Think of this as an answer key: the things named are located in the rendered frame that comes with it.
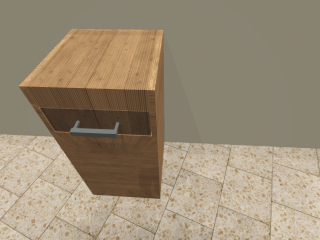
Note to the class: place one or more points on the cabinet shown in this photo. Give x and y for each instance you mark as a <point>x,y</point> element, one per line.
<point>112,69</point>

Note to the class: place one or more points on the handle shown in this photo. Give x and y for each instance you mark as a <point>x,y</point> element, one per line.
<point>90,132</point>

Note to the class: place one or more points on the drawer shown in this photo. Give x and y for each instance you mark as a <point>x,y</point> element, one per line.
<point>131,122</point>

